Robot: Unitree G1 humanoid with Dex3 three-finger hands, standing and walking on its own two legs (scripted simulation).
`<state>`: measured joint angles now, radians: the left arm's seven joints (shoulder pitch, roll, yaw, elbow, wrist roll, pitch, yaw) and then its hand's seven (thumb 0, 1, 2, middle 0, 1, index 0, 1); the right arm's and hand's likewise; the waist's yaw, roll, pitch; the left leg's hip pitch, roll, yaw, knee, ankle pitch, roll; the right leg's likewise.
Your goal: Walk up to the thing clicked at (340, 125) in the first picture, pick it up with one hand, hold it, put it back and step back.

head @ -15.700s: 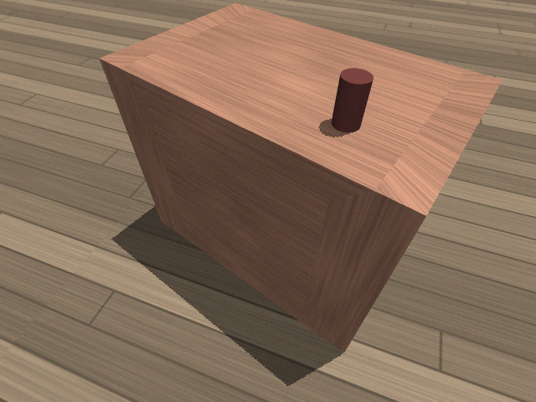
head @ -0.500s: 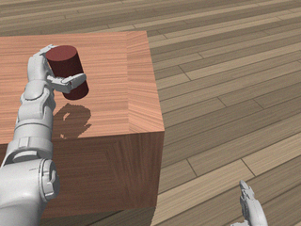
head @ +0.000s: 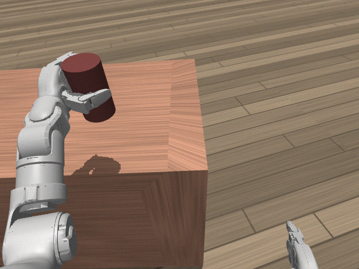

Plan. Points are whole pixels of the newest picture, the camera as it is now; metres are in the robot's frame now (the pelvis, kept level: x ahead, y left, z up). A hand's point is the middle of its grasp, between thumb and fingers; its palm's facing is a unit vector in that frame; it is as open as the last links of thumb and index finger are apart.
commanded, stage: lift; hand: left
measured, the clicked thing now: (91, 89) +0.41 +0.18 +0.25
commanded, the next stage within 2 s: hold in 0.88 s
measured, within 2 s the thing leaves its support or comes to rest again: neither
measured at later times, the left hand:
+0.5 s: hand (74, 80) +0.35 +0.17 +0.30, palm faces +0.10 -0.99 +0.00, open 10.2 cm
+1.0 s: hand (57, 75) +0.32 +0.18 +0.32, palm faces +0.11 -0.99 +0.00, open 10.2 cm
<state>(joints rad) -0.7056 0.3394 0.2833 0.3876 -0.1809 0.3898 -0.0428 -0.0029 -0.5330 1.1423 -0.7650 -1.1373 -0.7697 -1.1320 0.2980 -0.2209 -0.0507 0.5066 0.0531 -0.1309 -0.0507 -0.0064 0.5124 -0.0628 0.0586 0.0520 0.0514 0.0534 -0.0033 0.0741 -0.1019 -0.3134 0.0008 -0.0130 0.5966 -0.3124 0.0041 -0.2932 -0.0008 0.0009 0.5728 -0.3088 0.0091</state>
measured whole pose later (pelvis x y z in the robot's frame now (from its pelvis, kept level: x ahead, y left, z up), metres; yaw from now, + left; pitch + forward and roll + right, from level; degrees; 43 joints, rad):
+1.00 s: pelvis -0.03 +0.01 +0.00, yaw +0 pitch -3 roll +0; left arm -0.71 0.36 0.30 0.03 -0.26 0.81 -0.02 0.00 -0.52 1.14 -0.75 -1.15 -0.76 -1.14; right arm 0.26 -0.24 -0.06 0.66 0.08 -0.25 -0.03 -0.01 0.52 -0.06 0.06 0.05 0.05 0.05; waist 0.03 0.08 -0.10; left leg -0.25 -0.01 -0.01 0.56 -0.26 0.01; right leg -0.23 -0.02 0.00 0.55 -0.27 0.02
